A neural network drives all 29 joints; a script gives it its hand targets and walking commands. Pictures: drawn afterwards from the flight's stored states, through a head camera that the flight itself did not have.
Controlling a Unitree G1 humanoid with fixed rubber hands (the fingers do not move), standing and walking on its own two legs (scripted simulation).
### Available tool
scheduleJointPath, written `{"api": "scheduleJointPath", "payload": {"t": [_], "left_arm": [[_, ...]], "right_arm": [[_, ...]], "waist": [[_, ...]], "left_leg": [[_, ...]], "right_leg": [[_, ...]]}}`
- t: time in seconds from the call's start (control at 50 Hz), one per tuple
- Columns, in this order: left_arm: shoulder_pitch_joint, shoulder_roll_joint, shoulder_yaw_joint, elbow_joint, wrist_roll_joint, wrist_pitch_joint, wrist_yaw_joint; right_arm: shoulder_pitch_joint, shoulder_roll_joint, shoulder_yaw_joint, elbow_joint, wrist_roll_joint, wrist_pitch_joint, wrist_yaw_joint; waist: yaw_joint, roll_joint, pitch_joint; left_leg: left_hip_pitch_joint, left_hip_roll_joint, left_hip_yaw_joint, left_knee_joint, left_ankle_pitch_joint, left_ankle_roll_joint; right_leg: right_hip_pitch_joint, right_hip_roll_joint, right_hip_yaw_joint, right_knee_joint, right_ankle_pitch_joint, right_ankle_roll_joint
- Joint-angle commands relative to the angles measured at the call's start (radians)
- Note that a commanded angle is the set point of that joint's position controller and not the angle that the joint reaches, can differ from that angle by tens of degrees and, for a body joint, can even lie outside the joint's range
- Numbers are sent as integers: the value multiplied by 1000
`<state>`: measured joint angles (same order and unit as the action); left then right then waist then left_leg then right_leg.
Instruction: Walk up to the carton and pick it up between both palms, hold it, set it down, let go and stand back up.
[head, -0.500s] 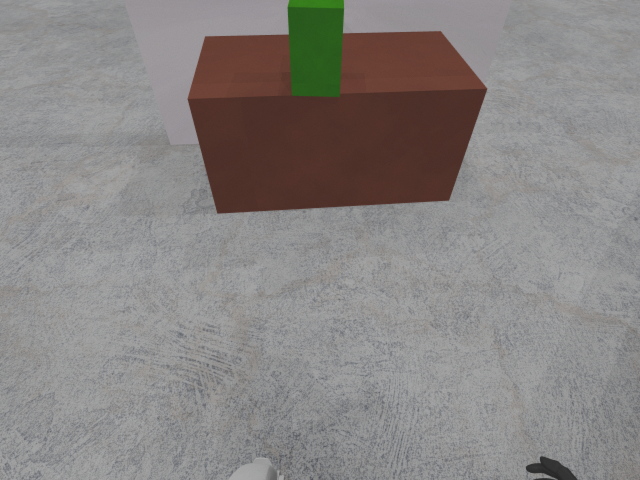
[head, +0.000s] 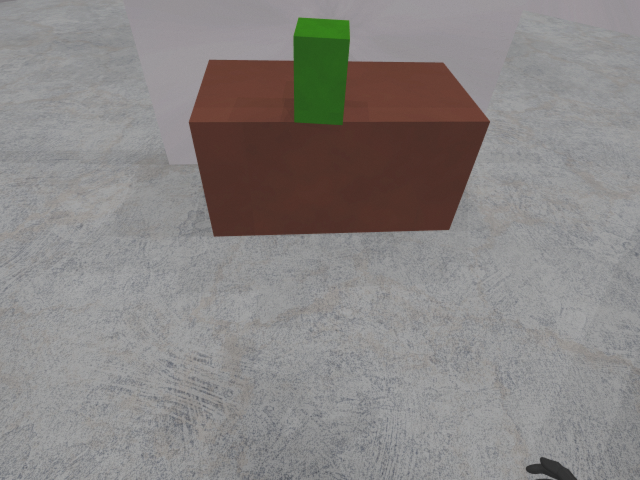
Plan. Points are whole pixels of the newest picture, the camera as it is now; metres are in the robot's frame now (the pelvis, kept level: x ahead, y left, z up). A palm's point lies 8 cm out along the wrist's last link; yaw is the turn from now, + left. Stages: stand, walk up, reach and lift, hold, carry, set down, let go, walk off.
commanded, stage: walk up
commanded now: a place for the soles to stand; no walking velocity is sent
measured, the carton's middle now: (321, 72) +1.38 +0.01 -0.05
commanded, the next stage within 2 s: none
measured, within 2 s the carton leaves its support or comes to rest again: neither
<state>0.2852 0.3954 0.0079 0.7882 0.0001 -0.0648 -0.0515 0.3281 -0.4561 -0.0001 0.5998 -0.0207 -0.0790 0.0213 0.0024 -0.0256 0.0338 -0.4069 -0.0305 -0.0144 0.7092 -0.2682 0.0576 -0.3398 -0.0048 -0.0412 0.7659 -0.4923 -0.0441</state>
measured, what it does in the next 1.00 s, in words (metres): walks ahead: left foot, then right foot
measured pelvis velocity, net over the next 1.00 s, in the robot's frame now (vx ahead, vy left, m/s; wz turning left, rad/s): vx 0.23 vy -0.02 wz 0.02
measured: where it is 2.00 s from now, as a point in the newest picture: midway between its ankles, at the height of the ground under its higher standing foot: (322, 428)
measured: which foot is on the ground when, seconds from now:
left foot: down 0.00-0.00, up 0.02-0.38, down 0.40-0.98, up 1.00-1.00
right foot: down 0.00-0.44, up 0.46-0.94, down 0.96-1.00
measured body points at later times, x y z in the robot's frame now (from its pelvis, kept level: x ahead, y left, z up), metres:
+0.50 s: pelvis +0.11 +0.03 -0.01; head +0.11 +0.06 +0.44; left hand +0.17 +0.33 -0.13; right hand +0.24 -0.28 -0.06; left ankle +0.20 +0.11 -0.71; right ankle +0.05 -0.09 -0.68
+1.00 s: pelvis +0.23 -0.02 +0.00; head +0.24 -0.01 +0.45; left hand +0.35 +0.28 -0.10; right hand +0.35 -0.33 -0.07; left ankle +0.20 +0.11 -0.70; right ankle +0.30 -0.12 -0.71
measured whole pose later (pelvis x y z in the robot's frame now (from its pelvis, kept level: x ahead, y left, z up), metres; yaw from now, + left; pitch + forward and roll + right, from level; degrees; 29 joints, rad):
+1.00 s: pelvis +0.23 -0.02 +0.00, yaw +1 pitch -3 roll +2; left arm 0.18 0.41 0.01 0.79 0.00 -0.09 -0.06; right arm 0.33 -0.46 0.00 0.61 -0.01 -0.10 0.02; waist 0.00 -0.06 0.07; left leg -0.29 -0.04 -0.01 0.82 -0.42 0.03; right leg -0.41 -0.07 -0.08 0.75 -0.29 -0.03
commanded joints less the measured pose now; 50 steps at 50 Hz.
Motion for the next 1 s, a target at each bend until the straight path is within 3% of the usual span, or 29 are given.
{"api": "scheduleJointPath", "payload": {"t": [0.0,0.02,0.04,0.06,0.1,0.18,0.22,0.26,0.3,0.32,0.34,0.36,0.38,0.4,0.42,0.44,0.46,0.48,0.52,0.54,0.62,0.78,0.84,0.88,0.9,0.92,0.94,0.96,0.98], "left_arm": [[117,385,172,-57,40,-28,32],[41,388,174,-75,33,-35,34],[22,347,160,-73,31,-42,31],[15,312,153,-73,29,-46,32],[64,284,142,-76,29,-48,27],[120,298,147,-79,26,-44,26],[128,307,148,-81,26,-41,25],[126,318,149,-77,26,-39,22],[131,317,146,-81,27,-33,21],[115,324,147,-80,28,-32,20],[111,312,146,-83,25,-28,20],[76,302,139,-85,22,-21,18],[51,261,123,-103,14,-17,16],[77,183,99,-100,21,-18,16],[106,137,85,-126,12,-18,6],[68,270,105,-105,15,0,12],[0,300,109,-85,19,11,8],[-13,291,112,-65,16,17,1],[13,267,121,-44,21,25,-4],[20,265,123,-40,16,24,-9],[-44,264,127,-43,26,32,-12],[-157,246,128,-81,31,14,-25],[-180,235,124,-97,35,-5,-21],[-147,222,122,-89,32,-20,-15],[-86,215,129,-66,28,-30,-11],[27,256,149,-26,36,-45,0],[143,339,171,-1,50,-57,13],[107,384,174,-32,40,-56,22],[74,395,176,-38,23,-45,23]], "right_arm": [[-79,-147,-100,-31,18,4,-11],[-98,-221,-109,-2,15,0,-8],[-75,-255,-117,29,27,-6,2],[-8,-236,-119,48,32,-6,9],[10,-204,-116,57,25,1,14],[-38,-198,-109,39,19,3,14],[-58,-200,-109,28,12,0,15],[-71,-182,-101,15,9,-8,16],[-92,-178,-96,-2,4,-23,16],[-98,-167,-95,-5,5,-33,16],[-78,-170,-95,-4,6,-43,14],[-6,-164,-98,20,7,-51,10],[126,-186,-113,65,1,-58,-2],[282,-234,-141,117,-6,-68,-18],[299,-330,-161,87,-11,-78,-32],[247,-346,-162,56,13,-66,-26],[210,-324,-151,57,23,-57,-26],[172,-298,-140,55,21,-54,-28],[107,-276,-135,56,9,-49,-29],[130,-277,-129,68,9,-54,-28],[149,-262,-130,75,14,-60,-29],[140,-288,-131,58,16,-59,-20],[163,-291,-138,58,15,-56,-18],[109,-305,-145,45,17,-47,-20],[55,-288,-135,34,18,-42,-20],[3,-235,-110,12,23,-38,-18],[30,-137,-78,6,33,-39,-16],[76,-79,-54,13,36,-36,-16],[29,-200,-81,31,21,-27,-19]], "waist": [[114,-170,69],[79,-55,135],[51,0,156],[26,-23,120],[35,-85,65],[66,-85,66],[79,-92,62],[82,-125,61],[88,-127,32],[88,-164,25],[77,-136,-7],[30,-132,-50],[-30,-40,-130],[-88,118,-224],[-73,327,-255],[-60,139,-197],[-59,50,-40],[-33,31,72],[-4,89,105],[-9,120,83],[-22,80,77],[-53,102,105],[-76,111,23],[-46,115,-21],[12,107,-20],[81,21,-64],[127,-242,-134],[102,-280,-131],[109,-140,-93]], "left_leg": [[-577,-91,-114,404,-195,-51],[-549,-19,-178,392,-112,-39],[-497,-2,-166,379,-57,-40],[-451,7,-143,364,-32,-47],[-394,14,-107,358,14,-53],[-450,35,-90,289,16,-52],[-456,47,-66,247,-32,-48],[-448,65,-25,190,-74,-40],[-394,81,11,98,-169,-33],[-364,76,31,42,-167,-21],[-303,59,55,-23,-148,-11],[-167,41,84,-128,-23,-6],[114,2,59,-227,12,5],[384,58,-148,-245,-50,21],[553,327,-719,-353,-179,93],[476,366,-879,-417,-482,176],[314,354,-834,-463,-666,148],[194,328,-784,-507,-691,98],[126,270,-660,-530,-601,82],[140,245,-611,-516,-509,63],[234,248,-566,-515,-422,46],[254,274,-469,-445,-288,185],[354,300,-443,-344,-35,205],[289,308,-397,-270,109,199],[166,271,-320,-195,126,172],[-8,194,-226,-52,123,110],[-171,43,-76,265,6,38],[-374,-72,-11,419,-233,-32],[-413,-42,-65,477,-217,-30]], "right_leg": [[296,-417,753,-676,-490,-84],[202,-433,735,-692,-534,-96],[178,-365,617,-655,-421,-61],[220,-308,484,-599,-276,-39],[213,-242,365,-560,-165,-40],[279,-276,362,-532,-138,-76],[303,-309,380,-506,-141,-129],[316,-319,336,-473,-82,-175],[352,-329,304,-392,88,-218],[355,-342,280,-345,217,-223],[362,-327,238,-279,327,-214],[308,-284,164,-191,363,-175],[184,-219,73,10,463,-126],[-15,-147,31,286,396,-69],[-353,-3,24,442,18,2],[-459,12,90,481,-61,-12],[-483,-27,117,489,-22,-16],[-466,-45,104,484,21,-22],[-399,-73,112,412,103,4],[-376,-77,107,382,136,10],[-392,-92,122,313,223,19],[-366,-120,90,107,178,44],[-319,-107,87,-6,110,37],[-169,-83,43,-105,98,21],[-23,-80,47,-233,212,6],[228,-69,79,-342,254,-1],[422,-234,302,-460,70,-17],[497,-423,560,-526,-104,-63],[428,-460,651,-588,-273,-117]]}}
